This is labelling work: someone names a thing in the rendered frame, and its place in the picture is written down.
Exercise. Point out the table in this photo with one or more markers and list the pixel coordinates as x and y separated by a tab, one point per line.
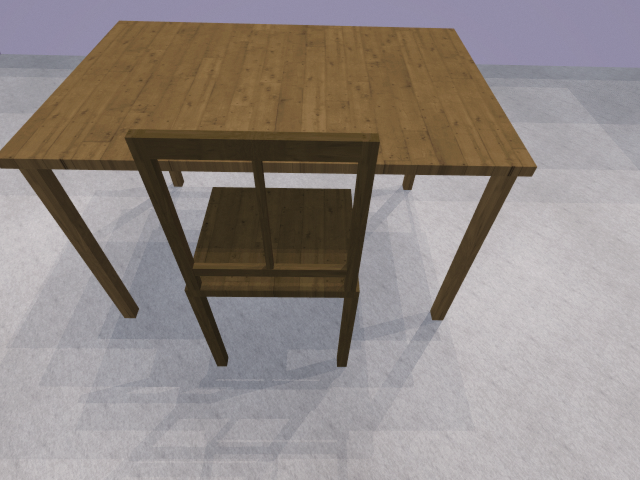
418	88

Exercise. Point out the chair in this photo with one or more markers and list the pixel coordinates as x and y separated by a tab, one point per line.
265	242

